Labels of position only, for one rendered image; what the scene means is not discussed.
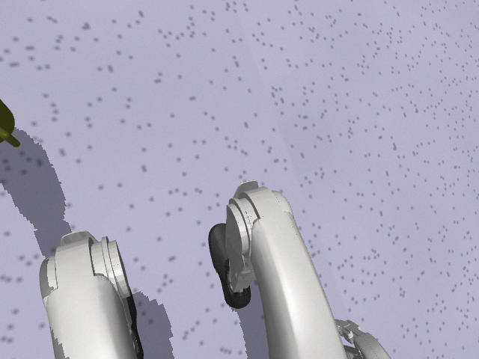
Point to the mug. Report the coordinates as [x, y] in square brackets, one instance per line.
[7, 124]

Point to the right robot foot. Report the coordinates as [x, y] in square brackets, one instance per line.
[220, 260]

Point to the left robot foot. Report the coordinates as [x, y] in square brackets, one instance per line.
[135, 337]

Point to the right robot hand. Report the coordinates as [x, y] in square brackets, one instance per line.
[366, 346]

